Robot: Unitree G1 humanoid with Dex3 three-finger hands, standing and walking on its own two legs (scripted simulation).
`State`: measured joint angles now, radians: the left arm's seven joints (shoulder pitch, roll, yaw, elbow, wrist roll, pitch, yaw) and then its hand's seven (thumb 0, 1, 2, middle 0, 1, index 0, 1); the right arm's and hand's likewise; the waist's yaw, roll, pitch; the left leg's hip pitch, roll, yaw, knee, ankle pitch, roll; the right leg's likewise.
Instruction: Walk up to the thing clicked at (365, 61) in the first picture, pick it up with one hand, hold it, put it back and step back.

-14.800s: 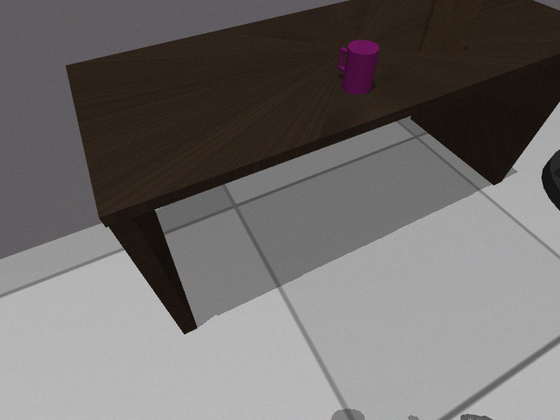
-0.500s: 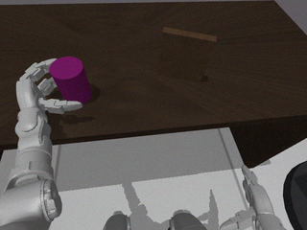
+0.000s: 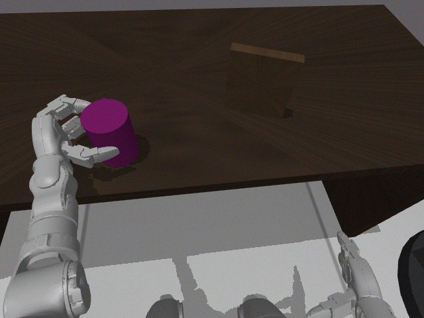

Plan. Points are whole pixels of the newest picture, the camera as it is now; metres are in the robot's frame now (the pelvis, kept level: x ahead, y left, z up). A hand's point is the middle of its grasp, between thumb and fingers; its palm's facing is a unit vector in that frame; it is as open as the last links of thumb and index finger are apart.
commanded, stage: settle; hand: left
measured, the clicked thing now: (111, 128) +0.46 +0.18 +0.07
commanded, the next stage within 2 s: lift in 0.70 s
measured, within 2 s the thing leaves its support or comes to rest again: leaves its support in 0.04 s
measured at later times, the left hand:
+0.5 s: hand (76, 109) +0.44 +0.22 +0.14, palm faces +0.23 -0.97 +0.00, open 10.7 cm
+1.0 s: hand (69, 97) +0.43 +0.21 +0.17, palm faces +0.22 -0.97 +0.00, open 10.7 cm
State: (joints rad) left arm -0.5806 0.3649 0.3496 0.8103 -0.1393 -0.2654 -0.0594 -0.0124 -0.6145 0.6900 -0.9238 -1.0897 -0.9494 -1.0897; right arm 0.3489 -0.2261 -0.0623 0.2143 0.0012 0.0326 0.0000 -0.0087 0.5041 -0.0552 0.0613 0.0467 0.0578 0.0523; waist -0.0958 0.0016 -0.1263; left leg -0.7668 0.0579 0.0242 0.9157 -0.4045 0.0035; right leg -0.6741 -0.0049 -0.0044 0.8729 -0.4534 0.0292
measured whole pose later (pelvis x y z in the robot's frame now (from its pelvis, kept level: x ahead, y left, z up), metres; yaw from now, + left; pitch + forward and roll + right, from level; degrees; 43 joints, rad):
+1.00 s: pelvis +0.00 -0.01 +0.02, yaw +0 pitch +8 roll -1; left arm -0.63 0.36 0.31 0.71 -0.16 -0.04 -0.03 -0.01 -0.61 0.74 -0.84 -1.21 -0.87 -1.21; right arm 0.29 -0.23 -0.08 0.43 0.05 -0.03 -0.06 -0.01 0.53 -0.05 0.06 0.05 0.06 0.05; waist -0.05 0.01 -0.11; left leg -0.54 0.04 0.03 0.73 -0.32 0.00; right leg -0.46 -0.02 0.00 0.71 -0.39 0.02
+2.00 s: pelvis -0.01 -0.01 +0.04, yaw +2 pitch -2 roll +0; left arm -0.53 0.26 0.29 0.07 -0.21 0.57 0.02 -0.01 -0.61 0.77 -0.82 -1.22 -0.84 -1.23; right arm 0.27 -0.23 -0.09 0.58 0.06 -0.16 -0.06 -0.01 0.53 -0.05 0.06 0.05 0.05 0.05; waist 0.01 0.06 -0.07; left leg -0.27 0.02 0.02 0.52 -0.22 -0.01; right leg -0.19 -0.03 -0.03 0.53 -0.30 0.01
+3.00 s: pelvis -0.01 -0.01 +0.04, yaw +2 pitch -2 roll +0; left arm -0.60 0.29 0.31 -0.04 -0.25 0.78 0.02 -0.01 -0.61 0.74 -0.83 -1.24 -0.86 -1.24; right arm 0.23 -0.24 -0.11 0.68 0.08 -0.21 -0.03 -0.01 0.51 -0.05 0.06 0.05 0.05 0.05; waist 0.03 0.08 -0.10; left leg -0.27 0.02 0.02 0.53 -0.23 0.00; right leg -0.19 -0.04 -0.02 0.54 -0.31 0.02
